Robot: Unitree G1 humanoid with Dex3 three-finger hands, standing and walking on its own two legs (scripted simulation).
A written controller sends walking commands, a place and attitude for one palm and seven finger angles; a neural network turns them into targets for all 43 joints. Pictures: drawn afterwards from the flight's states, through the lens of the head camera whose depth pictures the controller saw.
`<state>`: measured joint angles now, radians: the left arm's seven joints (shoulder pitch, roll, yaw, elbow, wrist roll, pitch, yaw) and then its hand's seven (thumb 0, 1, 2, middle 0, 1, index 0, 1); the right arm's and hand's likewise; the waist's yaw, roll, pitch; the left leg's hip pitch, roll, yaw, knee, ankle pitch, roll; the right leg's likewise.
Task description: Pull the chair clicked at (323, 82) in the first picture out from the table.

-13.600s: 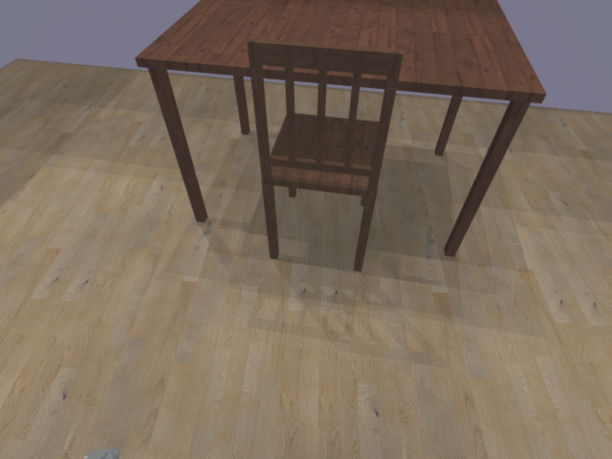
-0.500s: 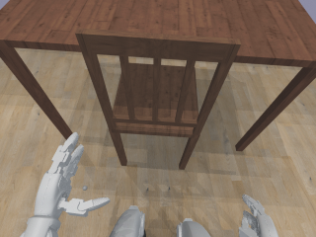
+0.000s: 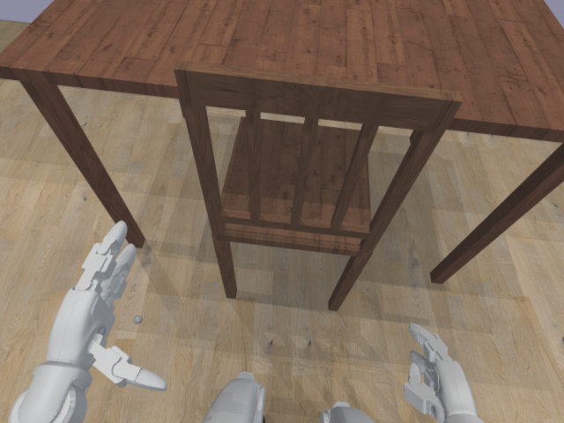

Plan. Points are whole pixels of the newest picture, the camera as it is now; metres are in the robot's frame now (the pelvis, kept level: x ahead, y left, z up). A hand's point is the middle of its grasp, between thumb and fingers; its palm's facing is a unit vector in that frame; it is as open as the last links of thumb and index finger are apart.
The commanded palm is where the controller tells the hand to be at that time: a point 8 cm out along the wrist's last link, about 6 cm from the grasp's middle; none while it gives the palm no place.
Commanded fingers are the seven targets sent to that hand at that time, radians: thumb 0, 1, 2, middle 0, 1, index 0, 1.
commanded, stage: raise the hand toward the chair's back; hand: left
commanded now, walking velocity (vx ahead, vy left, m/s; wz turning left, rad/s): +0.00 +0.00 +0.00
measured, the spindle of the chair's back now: (302, 177) +0.52 +0.01 -0.02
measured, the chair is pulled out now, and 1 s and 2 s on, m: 0.00 0.00 0.00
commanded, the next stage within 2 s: aim the fingers beside a spindle in 0.60 s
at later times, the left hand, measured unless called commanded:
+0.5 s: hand (137, 313) +0.24 +0.20 +0.04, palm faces -0.02 -1.00 -0.08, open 16.9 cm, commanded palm +0.22 +0.25 +0.05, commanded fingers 0.00 -0.50 0.30 -0.06 -0.08 -0.06 -0.08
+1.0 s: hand (174, 294) +0.27 +0.17 +0.04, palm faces -0.06 -1.00 -0.06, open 16.9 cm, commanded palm +0.26 +0.22 +0.03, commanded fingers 0.00 -0.50 0.30 -0.06 -0.08 -0.06 -0.08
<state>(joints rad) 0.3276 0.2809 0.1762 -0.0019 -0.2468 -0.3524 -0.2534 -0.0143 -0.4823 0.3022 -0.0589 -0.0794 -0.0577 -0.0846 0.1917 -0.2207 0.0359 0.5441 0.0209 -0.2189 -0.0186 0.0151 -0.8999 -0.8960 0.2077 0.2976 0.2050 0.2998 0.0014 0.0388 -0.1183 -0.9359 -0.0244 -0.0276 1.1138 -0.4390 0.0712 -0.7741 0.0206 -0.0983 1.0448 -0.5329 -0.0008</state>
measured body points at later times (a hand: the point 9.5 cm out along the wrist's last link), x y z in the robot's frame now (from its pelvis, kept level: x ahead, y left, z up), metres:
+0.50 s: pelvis +0.00 -0.01 +0.00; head +0.07 +0.01 +0.45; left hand +0.23 +0.26 +0.05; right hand +0.17 -0.25 -0.07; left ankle +0.05 +0.07 -0.66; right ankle -0.01 -0.13 -0.66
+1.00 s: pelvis +0.00 -0.02 +0.00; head +0.07 -0.01 +0.44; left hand +0.27 +0.22 +0.04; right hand +0.17 -0.26 -0.08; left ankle +0.05 +0.07 -0.66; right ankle -0.01 -0.13 -0.66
